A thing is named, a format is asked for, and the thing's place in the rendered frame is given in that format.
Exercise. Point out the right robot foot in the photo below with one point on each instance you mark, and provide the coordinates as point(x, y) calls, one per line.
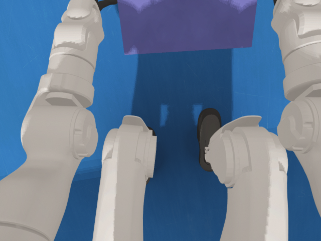
point(209, 122)

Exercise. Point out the carton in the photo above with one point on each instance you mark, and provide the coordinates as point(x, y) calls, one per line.
point(159, 26)

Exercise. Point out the robot right shin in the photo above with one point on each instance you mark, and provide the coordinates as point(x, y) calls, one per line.
point(245, 121)

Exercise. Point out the robot left hand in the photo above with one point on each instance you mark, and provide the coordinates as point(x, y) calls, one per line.
point(104, 3)

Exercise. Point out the left robot upper arm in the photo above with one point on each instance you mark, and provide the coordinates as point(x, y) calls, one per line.
point(34, 197)

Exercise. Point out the right robot upper arm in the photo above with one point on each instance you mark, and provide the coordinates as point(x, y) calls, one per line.
point(299, 131)

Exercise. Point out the robot right forearm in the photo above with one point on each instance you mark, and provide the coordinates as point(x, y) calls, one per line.
point(298, 25)

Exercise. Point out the robot left forearm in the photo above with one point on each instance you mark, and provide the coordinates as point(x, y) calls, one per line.
point(73, 56)

